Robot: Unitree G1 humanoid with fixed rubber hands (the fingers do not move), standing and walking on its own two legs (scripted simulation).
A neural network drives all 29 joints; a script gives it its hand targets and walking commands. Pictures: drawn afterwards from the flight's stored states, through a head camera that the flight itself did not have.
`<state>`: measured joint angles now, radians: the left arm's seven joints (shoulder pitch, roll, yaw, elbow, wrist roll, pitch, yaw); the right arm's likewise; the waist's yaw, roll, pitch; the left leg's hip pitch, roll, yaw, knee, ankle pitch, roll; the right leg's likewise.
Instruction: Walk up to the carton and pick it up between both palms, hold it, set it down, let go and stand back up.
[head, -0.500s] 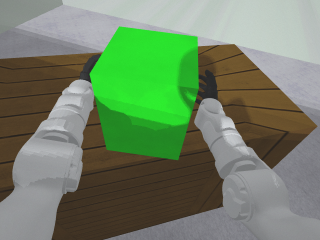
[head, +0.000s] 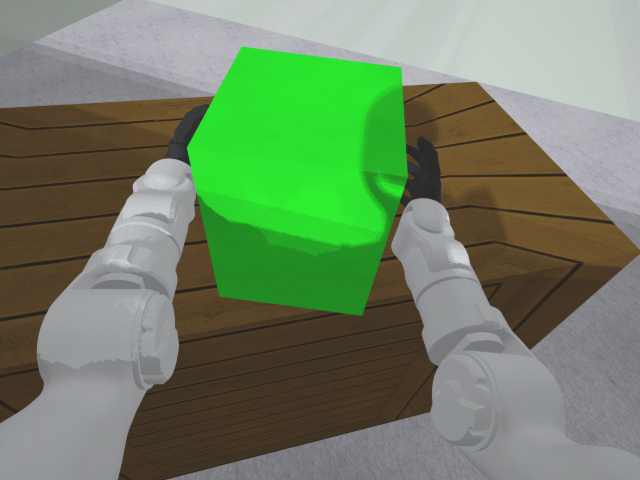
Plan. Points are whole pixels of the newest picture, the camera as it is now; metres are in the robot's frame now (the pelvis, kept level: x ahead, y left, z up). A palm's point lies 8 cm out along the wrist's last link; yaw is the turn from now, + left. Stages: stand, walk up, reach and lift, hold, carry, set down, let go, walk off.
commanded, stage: reach and lift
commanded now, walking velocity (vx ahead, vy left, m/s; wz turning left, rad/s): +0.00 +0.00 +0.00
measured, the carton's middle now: (305, 188) +0.47 -0.06 +0.12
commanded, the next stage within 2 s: none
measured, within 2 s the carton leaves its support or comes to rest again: leaves its support in 1.12 s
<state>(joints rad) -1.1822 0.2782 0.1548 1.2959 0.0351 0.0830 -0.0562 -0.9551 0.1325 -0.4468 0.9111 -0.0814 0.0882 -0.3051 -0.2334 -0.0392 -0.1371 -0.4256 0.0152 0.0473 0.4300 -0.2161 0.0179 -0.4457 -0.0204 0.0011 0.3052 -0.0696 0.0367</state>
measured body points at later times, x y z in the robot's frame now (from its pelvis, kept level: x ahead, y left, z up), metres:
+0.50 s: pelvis +0.04 +0.01 +0.01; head +0.04 +0.03 +0.46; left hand +0.50 +0.10 +0.15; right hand +0.41 -0.19 +0.13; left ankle -0.01 +0.10 -0.74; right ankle +0.04 -0.14 -0.74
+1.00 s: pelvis +0.04 +0.01 +0.01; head +0.04 +0.04 +0.46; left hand +0.50 +0.10 +0.15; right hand +0.41 -0.19 +0.13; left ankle -0.01 +0.10 -0.74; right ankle +0.04 -0.14 -0.74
